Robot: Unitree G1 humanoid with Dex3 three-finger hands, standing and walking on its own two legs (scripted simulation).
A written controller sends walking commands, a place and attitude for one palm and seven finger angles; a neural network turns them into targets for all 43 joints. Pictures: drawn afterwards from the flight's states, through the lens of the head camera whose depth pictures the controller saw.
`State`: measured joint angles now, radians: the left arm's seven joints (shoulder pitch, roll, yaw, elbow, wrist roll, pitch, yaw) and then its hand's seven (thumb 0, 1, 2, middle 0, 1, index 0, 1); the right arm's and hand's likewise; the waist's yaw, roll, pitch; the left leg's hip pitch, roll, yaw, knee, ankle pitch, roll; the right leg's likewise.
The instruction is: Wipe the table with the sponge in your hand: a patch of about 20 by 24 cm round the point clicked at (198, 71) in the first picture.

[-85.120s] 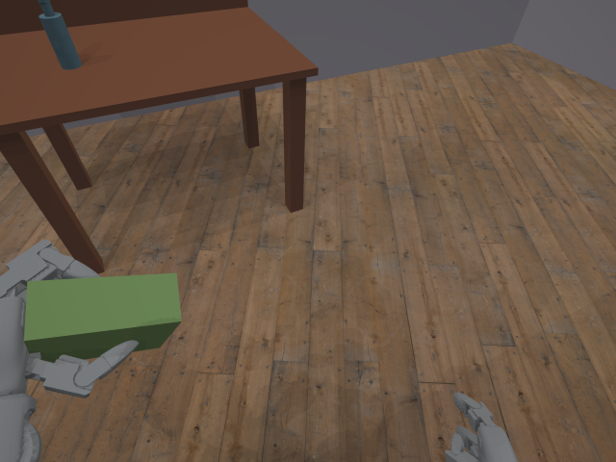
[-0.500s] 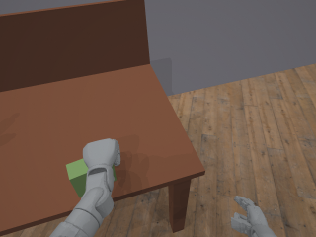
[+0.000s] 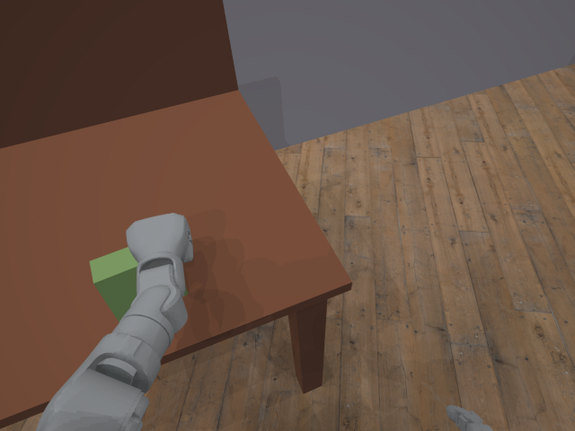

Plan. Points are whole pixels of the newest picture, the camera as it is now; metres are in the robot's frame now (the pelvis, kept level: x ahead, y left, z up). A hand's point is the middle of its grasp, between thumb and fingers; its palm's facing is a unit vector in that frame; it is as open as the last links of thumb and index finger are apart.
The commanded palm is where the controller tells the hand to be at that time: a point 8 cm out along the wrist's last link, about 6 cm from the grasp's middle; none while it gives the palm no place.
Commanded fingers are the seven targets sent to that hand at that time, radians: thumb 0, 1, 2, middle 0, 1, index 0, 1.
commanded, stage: wipe forward along the third lane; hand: left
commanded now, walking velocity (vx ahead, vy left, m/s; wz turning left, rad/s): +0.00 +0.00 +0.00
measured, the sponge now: (146, 287) +0.34 +0.26 -0.02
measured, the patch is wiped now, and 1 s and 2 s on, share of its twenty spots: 1.00 1.00 1.00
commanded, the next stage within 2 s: wipe back along the third lane in 0.84 s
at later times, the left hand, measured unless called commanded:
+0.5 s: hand (165, 235) +0.42 +0.24 +0.02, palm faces -0.10 +0.03 -0.99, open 7.5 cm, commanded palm +0.40 +0.24 +0.04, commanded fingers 0.00 0.10 1.30 -1.20 -1.60 -1.20 -1.60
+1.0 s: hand (161, 218) +0.46 +0.26 +0.02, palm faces -0.11 +0.03 -0.99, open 7.5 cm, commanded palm +0.43 +0.25 +0.04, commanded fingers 0.00 0.10 1.30 -1.20 -1.60 -1.20 -1.60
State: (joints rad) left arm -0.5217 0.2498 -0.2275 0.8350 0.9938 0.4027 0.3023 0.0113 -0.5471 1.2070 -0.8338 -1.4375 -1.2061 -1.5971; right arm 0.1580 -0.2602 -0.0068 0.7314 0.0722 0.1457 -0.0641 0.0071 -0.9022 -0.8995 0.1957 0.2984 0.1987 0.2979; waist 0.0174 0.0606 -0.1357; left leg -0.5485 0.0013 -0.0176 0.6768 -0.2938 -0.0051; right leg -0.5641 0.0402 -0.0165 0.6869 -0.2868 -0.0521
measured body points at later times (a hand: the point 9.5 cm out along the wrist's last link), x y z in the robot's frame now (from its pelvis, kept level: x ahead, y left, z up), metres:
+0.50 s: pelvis +0.00 -0.01 -0.01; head +0.05 -0.03 +0.44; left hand +0.42 +0.23 +0.07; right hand +0.12 -0.26 -0.14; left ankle +0.02 +0.13 -0.72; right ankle +0.03 -0.09 -0.72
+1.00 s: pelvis +0.00 +0.01 -0.01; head +0.08 +0.00 +0.43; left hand +0.46 +0.25 +0.07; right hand +0.06 -0.26 -0.15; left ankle +0.03 +0.13 -0.72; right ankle +0.03 -0.09 -0.72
